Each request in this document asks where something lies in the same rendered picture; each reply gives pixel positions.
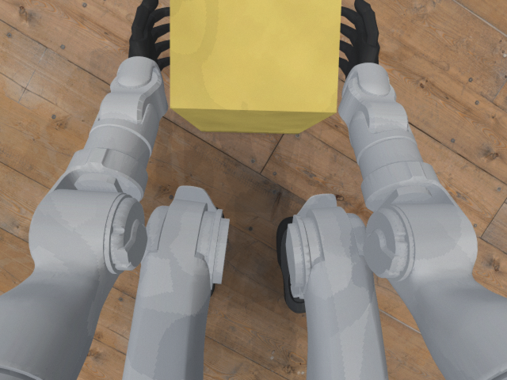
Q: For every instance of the left robot upper arm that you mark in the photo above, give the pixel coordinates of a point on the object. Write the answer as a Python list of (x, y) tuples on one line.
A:
[(81, 241)]

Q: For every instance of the right robot upper arm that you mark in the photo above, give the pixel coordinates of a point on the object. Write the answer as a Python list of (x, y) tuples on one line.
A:
[(427, 252)]

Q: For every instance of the robot right hand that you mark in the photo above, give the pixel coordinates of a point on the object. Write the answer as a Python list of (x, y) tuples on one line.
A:
[(364, 38)]

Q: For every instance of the left robot forearm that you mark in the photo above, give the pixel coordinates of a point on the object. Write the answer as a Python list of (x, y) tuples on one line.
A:
[(121, 140)]

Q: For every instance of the robot left hand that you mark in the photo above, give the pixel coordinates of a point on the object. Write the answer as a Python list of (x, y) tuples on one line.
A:
[(144, 34)]

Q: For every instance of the right robot forearm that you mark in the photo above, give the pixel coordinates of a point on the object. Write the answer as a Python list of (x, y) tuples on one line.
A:
[(385, 148)]

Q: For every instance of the robot right thigh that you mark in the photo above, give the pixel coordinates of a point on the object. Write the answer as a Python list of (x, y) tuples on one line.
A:
[(344, 333)]

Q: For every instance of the robot right foot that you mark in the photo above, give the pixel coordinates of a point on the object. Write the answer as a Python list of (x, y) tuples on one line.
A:
[(297, 305)]

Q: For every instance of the carton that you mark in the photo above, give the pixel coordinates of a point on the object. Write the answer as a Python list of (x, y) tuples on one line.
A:
[(254, 66)]

